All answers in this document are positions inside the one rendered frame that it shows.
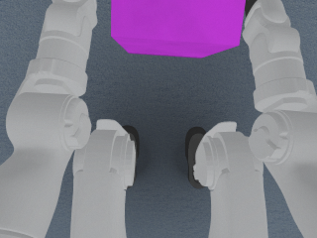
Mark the robot left upper arm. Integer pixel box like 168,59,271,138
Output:
0,92,92,238

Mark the robot right upper arm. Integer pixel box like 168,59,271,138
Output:
248,109,317,238

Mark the robot right thigh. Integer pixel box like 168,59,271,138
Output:
197,131,268,238

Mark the left robot forearm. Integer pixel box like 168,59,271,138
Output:
6,0,98,139

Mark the robot left thigh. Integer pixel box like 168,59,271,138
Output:
70,129,136,238

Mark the robot right hand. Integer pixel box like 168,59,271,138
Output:
245,0,257,17

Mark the carton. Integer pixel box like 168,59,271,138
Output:
111,0,246,59

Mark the robot thigh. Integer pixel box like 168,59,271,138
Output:
197,131,268,238
70,129,136,238

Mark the right robot forearm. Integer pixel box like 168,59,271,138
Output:
242,0,317,113

